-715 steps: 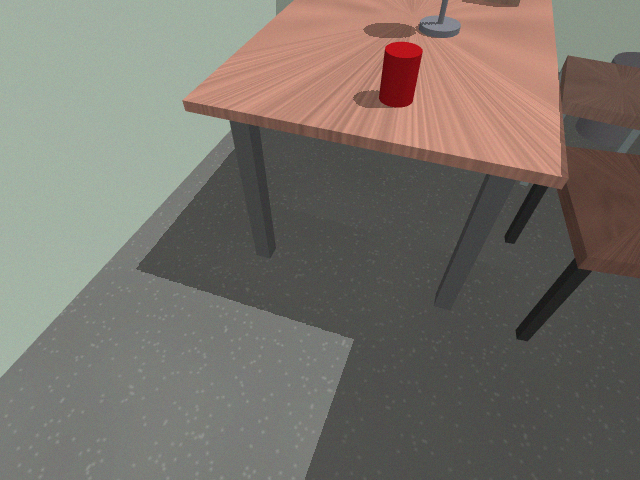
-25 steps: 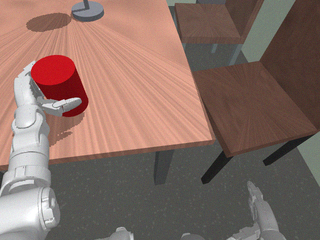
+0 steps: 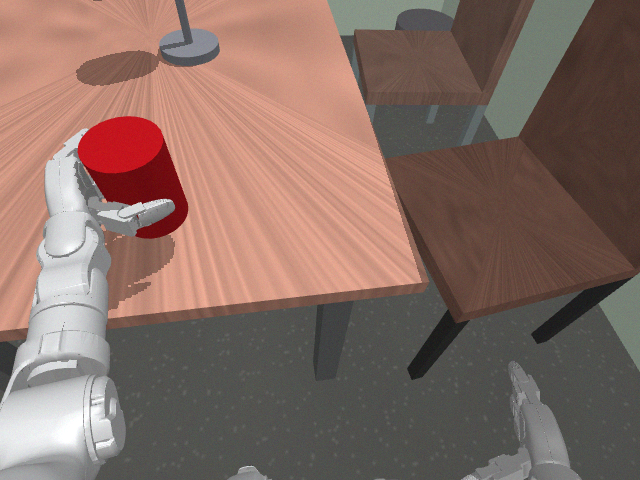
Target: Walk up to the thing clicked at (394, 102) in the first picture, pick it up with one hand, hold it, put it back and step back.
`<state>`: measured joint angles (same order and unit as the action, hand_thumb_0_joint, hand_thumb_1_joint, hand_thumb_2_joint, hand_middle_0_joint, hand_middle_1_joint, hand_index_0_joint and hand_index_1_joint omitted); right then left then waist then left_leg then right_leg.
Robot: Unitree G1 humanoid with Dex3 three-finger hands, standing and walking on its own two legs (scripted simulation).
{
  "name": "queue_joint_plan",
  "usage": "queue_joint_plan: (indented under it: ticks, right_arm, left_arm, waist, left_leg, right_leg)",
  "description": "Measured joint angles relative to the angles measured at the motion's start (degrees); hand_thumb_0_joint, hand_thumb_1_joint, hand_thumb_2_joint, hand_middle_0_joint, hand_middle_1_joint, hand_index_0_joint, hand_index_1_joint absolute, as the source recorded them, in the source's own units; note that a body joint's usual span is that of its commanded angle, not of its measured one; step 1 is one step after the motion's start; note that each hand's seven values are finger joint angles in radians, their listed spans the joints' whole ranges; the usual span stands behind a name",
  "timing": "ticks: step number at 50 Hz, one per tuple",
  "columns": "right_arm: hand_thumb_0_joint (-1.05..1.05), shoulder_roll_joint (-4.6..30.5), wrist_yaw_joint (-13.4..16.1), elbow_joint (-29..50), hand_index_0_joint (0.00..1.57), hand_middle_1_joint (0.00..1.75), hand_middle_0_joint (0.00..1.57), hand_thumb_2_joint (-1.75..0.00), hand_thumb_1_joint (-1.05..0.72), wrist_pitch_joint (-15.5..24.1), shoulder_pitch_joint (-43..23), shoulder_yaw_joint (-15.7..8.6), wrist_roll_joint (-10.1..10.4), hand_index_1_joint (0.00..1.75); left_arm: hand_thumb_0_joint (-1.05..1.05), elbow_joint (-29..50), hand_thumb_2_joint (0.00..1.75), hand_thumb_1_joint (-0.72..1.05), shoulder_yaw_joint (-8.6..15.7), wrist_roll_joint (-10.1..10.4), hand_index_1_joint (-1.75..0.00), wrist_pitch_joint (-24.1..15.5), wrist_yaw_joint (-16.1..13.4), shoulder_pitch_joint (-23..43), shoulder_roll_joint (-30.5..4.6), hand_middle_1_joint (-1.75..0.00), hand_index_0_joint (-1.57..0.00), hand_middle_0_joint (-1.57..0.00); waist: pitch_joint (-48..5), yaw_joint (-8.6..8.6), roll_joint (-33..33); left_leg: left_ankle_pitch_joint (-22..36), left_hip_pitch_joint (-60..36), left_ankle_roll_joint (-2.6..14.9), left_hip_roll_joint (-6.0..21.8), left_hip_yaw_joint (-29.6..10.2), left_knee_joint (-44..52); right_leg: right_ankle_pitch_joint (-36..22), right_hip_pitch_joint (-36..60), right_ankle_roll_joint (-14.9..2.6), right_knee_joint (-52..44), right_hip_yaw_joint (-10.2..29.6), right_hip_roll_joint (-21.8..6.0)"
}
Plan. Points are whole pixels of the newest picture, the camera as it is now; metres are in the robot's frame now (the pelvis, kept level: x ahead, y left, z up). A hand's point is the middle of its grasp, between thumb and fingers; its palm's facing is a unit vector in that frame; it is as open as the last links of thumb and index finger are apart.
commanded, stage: lift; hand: left
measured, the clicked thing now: (140, 181) +0.46 +0.20 +0.12
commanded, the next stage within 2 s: hold in 1.24 s
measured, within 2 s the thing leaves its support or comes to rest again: neither
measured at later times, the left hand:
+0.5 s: hand (113, 169) +0.40 +0.19 +0.19, palm faces +0.23 -0.97 -0.03, open 11.8 cm
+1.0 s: hand (102, 162) +0.36 +0.18 +0.24, palm faces +0.22 -0.98 -0.02, open 11.8 cm
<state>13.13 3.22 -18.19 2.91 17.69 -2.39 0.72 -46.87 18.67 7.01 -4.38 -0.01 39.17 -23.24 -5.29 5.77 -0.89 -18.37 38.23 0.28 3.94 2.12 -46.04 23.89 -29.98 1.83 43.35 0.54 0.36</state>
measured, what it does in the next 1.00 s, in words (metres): stands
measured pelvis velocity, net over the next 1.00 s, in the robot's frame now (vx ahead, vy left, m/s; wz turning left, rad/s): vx -0.01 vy -0.01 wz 0.04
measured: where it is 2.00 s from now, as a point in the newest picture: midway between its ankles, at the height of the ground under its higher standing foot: outside the picture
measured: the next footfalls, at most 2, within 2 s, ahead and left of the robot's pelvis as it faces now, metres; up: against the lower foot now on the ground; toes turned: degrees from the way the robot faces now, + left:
none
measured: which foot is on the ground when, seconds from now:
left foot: down 0.00-1.00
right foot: down 0.00-1.00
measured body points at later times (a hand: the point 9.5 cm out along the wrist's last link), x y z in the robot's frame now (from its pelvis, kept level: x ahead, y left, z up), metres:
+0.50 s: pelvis +0.00 -0.01 +0.02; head +0.00 -0.02 +0.47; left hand +0.38 +0.24 +0.20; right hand +0.17 -0.25 -0.04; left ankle +0.04 +0.11 -0.71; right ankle -0.03 -0.14 -0.71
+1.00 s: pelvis -0.01 -0.01 +0.02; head -0.03 -0.04 +0.47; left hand +0.34 +0.23 +0.24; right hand +0.17 -0.26 -0.05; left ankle +0.04 +0.11 -0.71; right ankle -0.03 -0.14 -0.71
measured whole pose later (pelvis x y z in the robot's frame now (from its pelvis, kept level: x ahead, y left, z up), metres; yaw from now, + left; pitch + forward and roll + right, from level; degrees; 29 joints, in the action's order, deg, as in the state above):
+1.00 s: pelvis -0.01 -0.01 +0.02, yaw +2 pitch -1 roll +0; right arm 13.1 6.8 -34.1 14.3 15.1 -3.7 1.7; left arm -5.0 15.0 11.7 30.5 -2.2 26.8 -15.8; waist -3.6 0.4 -4.1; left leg -13.2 20.1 -0.5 1.9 1.3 -34.1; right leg 21.0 -12.7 1.1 34.5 -0.9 -1.3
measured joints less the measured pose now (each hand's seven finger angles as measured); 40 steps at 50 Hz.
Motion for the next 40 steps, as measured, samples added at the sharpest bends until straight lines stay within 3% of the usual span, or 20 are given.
queue_joint_plan:
  ticks: [8,21,30,40]
  right_arm:
    - [-0.01,-0.58,0.35,-1.72,0.06,0.05,0.05,-0.06,0.52,1.06,0.44,-0.26,0.31,0.05]
    - [-0.01,-0.32,1.68,-5.03,0.06,0.05,0.05,-0.06,0.53,3.9,0.87,-0.36,0.97,0.05]
    - [-0.01,-0.73,1.84,-8.56,0.06,0.05,0.05,-0.06,0.53,6.8,0.15,0.0,0.95,0.05]
    - [-0.01,-0.17,3.06,-12.83,0.06,0.05,0.05,-0.06,0.53,9.3,-1.19,-0.6,0.84,0.05]
  left_arm:
    - [-0.03,6.34,0.89,-0.61,-1.83,0.42,-1.08,3.78,-0.98,-2.84,1.91,-1.02,-0.66,-0.6]
    - [-0.03,22.34,0.89,-0.61,-3.84,1.72,-1.09,14.68,-2.56,-8.35,5.73,-1.02,-0.66,-0.59]
    - [-0.03,30.89,0.89,-0.61,-4.18,2.6,-1.09,23.63,-2.81,-10.86,7.01,-1.03,-0.66,-0.59]
    - [-0.03,37.37,0.89,-0.61,-4.06,3.46,-1.09,30.01,-2.87,-11.63,7.57,-1.02,-0.66,-0.59]
  waist:
    - [-0.41,-1.29,-0.89]
    - [0.67,-3.82,-1.99]
    - [1.44,-4.57,-2.64]
    - [2.01,-5.14,-2.87]
  left_leg:
    - [0.14,-3.35,0.04,-0.19,0.15,1.5]
    - [1.75,-10.58,-0.15,-1.06,0.14,5.75]
    - [3.45,-14.53,-0.46,-1.56,-0.29,8.83]
    - [4.76,-16.99,-0.7,-1.91,-0.66,11.0]
  right_leg:
    - [-0.38,3.48,0.08,-1.86,0.06,-0.19]
    - [-1.33,10.38,-0.05,-5.14,-0.21,-0.95]
    - [-2.22,14.04,-0.4,-7.11,-0.79,-1.31]
    - [-2.79,16.19,-0.67,-8.24,-1.24,-1.57]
